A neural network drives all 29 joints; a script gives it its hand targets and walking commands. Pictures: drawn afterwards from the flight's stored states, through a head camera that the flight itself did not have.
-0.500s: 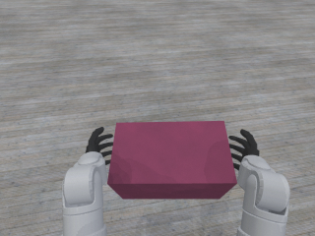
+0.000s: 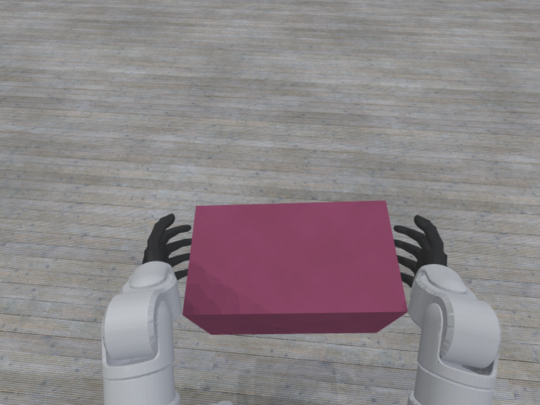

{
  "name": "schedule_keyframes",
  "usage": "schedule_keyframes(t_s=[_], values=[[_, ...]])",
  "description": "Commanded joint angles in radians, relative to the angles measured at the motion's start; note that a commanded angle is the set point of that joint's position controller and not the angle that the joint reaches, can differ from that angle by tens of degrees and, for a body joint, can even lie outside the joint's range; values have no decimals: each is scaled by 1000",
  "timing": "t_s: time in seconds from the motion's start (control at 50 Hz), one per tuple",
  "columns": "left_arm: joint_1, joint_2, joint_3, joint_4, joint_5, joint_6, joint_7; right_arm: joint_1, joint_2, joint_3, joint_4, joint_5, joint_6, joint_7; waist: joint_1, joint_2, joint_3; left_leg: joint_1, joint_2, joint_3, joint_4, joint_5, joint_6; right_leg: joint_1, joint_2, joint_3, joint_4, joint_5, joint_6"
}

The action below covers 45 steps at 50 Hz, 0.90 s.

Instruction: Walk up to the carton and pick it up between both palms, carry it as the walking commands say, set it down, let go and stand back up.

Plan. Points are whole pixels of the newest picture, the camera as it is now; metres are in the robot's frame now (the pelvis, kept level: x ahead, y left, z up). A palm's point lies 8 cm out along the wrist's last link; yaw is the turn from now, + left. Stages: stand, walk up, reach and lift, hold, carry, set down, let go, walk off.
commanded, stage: carry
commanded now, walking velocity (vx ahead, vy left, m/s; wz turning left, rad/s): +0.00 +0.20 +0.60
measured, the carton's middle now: (291, 273) +0.31 -0.02 +0.02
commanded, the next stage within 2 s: none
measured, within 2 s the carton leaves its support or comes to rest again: neither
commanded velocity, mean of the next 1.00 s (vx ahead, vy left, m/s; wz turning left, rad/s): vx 0.00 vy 0.07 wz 0.20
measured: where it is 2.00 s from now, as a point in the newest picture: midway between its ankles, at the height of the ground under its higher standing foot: outside the picture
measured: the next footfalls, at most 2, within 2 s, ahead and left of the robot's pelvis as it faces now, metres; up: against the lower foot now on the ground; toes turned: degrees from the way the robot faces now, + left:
left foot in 0.04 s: +0.10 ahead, +0.16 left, +0.00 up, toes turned +4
right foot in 0.38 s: +0.02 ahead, +0.02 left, +0.00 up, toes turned +7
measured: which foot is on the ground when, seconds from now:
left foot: up 0.00-0.02, down 0.04-0.40, up 0.42-0.56, down 0.58-1.00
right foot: down 0.00-0.06, up 0.08-0.36, down 0.38-0.60, up 0.62-1.00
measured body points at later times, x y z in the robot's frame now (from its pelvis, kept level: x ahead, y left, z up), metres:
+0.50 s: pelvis -0.04 +0.15 +0.00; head -0.02 +0.15 +0.45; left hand +0.18 +0.39 +0.08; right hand +0.27 +0.05 +0.08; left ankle -0.02 +0.22 -0.68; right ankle -0.02 +0.02 -0.72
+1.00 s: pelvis -0.14 +0.25 +0.01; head -0.12 +0.28 +0.46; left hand +0.07 +0.51 +0.08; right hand +0.18 +0.18 +0.10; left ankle -0.03 +0.30 -0.71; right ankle -0.12 +0.13 -0.71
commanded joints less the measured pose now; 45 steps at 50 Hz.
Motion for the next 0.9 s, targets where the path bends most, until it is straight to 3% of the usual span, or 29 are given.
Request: schedule_keyframes(t_s=[0.0, 0.02, 0.04, 0.06, 0.1, 0.14, 0.26, 0.32, 0.34, 0.36, 0.38, 0.4, 0.42, 0.44, 0.46, 0.48, 0.5, 0.52, 0.54, 0.56, 0.58, 0.6, 0.64, 0.66, 0.72, 0.8, 0.82, 0.84, 0.88], values=[[-382, -914, -663, -200, -420, 18, -205, -404, 940, 818, -40, 484, 28, 268, -2, -192, -444, 256, -64, 110, -422, 86, 43, 268, -127, -64, 181, 771, -74], [-393, -917, -673, -217, -417, 22, -207, -410, 955, 817, -48, 489, 27, 274, -8, -21, -452, 417, 75, -104, -395, 411, 92, 41, -52, -28, 287, 237, -33], [-377, -903, -682, -199, -415, 26, -209, -353, 905, 783, 0, 461, 24, 272, 1, 330, -433, 564, 296, -469, -379, 934, 192, -292, 109, -48, 466, -299, 29], [-447, -911, -742, -254, -444, 9, -214, -364, 925, 779, -36, 469, 6, 280, -7, 346, -396, 539, 278, -468, -346, 1099, 224, -321, 102, 45, 512, -389, 5], [-467, -1009, -748, -213, -471, 1, -237, -462, 977, 817, -127, 474, -17, 281, -5, 156, -383, 493, 223, -373, -340, 817, 206, -298, 82, 61, 507, -268, 3], [-504, -1046, -784, -241, -490, -13, -240, -432, 1004, 806, -95, 463, -31, 289, -3, 218, -433, 493, 161, -298, -358, 674, 180, -252, 81, 62, 446, -170, -17], [-505, -1011, -773, -267, -487, -17, -238, -444, 971, 819, -125, 456, -36, 286, -9, 206, -420, 454, 165, -470, -468, 657, 163, -136, 150, 92, 191, -154, -39], [-440, -974, -735, -237, -475, -5, -240, -404, 960, 831, -105, 445, -21, 274, 6, 216, -452, 319, 99, -408, -531, 619, 29, 159, 186, 65, -151, -115, -83], [-415, -974, -713, -211, -467, -5, -245, -458, 952, 847, -134, 451, -20, 270, 34, 167, -480, 190, 40, -321, -485, 468, -47, 378, 128, 117, -362, -21, -119], [-414, -964, -693, -223, -462, -12, -244, -436, 982, 863, -121, 459, -15, 270, 33, -88, -502, 19, -34, -163, -312, 95, -96, 561, -135, 308, -443, 36, -176], [-437, -985, -694, -237, -466, -19, -253, -505, 966, 877, -191, 468, -18, 272, 26, -439, -455, -77, -89, -81, 126, -169, -97, 442, -458, 604, -410, 174, -337], [-449, -985, -708, -233, -462, -23, -252, -549, 973, 863, -200, 474, -28, 268, 19, -337, -344, -185, 37, -139, 247, -140, -45, 363, -448, 506, -325, 454, -362], [-441, -972, -715, -220, -470, -10, -255, -516, 955, 852, -172, 472, -25, 263, 18, -165, -280, -165, 19, -67, 284, -84, -25, 252, -375, 386, -344, 388, -327], [-485, -968, -728, -240, -474, -7, -256, -518, 971, 858, -153, 472, -21, 262, 9, -128, -252, -161, 20, -48, 208, -58, -3, 264, -291, 291, -307, 484, -262], [-432, -935, -705, -203, -450, 2, -249, -469, 951, 851, -99, 463, -10, 259, 8, -144, -258, -109, 18, -16, 77, -58, 8, 276, -215, 186, -250, 603, -213], [-435, -928, -703, -221, -448, 4, -243, -466, 948, 849, -111, 463, -3, 256, 13, -245, -286, -25, 4, 11, -69, -85, 19, 303, -165, 101, -183, 740, -176], [-395, -906, -686, -216, -433, 12, -237, -464, 931, 850, -115, 466, 6, 254, 22, -300, -310, 11, -25, 37, -169, -105, 30, 324, -139, 84, -144, 772, -160], [-406, -917, -684, -217, -434, 16, -230, -477, 948, 852, -110, 474, 13, 255, 16, -291, -348, 99, -36, 80, -332, -2, 42, 322, -107, 34, -75, 753, -138], [-386, -913, -683, -197, -433, 21, -232, -451, 937, 844, -89, 472, 19, 261, 7, -214, -414, 246, -23, 50, -431, 147, 48, 260, -65, 15, 20, 620, -103], [-408, -903, -690, -212, -426, 22, -226, -433, 941, 832, -61, 473, 25, 267, 1, -45, -429, 421, 118, -92, -411, 463, 72, 87, -25, 10, 121, 255, -60], [-414, -889, -707, -230, -429, 28, -224, -381, 905, 795, -16, 460, 19, 269, 14, 338, -404, 554, 375, -439, -420, 1050, 136, -192, 102, -36, 291, -192, 16], [-516, -902, -771, -271, -466, 23, -223, -360, 928, 752, 4, 456, 12, 271, 4, 362, -404, 531, 325, -414, -391, 1090, 167, -194, 124, 35, 323, -291, -9], [-503, -981, -769, -226, -472, 14, -236, -471, 970, 794, -101, 478, -13, 282, 3, 163, -400, 546, 295, -388, -431, 792, 88, -207, 131, 74, 350, -196, -5], [-537, -1006, -779, -233, -482, 6, -236, -492, 988, 790, -108, 484, -23, 285, 2, 151, -410, 570, 281, -366, -447, 684, 52, -211, 122, 92, 353, -163, -12], [-560, -1024, -811, -247, -495, 1, -226, -439, 979, 749, -70, 466, -33, 287, 1, 240, -447, 610, 254, -327, -459, 662, 20, -218, 136, 82, 357, -104, -17], [-552, -996, -811, -237, -479, 4, -213, -409, 944, 730, -45, 455, -30, 294, 1, 214, -420, 546, 238, -335, -577, 438, -54, -157, 168, 67, 275, -72, -34], [-532, -985, -802, -241, -474, 3, -209, -405, 937, 732, -50, 456, -31, 293, 5, 224, -423, 556, 219, -324, -618, 417, -101, -118, 184, 58, 214, -81, -43], [-551, -992, -798, -244, -480, 1, -211, -445, 941, 745, -83, 463, -35, 289, 1, 194, -426, 574, 233, -325, -613, 457, -77, -108, 188, 52, 152, -89, -48], [-505, -970, -792, -269, -481, 0, -210, -402, 940, 763, -96, 470, -32, 289, 3, 214, -480, 620, 221, -300, -626, 520, -96, -49, 209, 28, 20, -104, -57]])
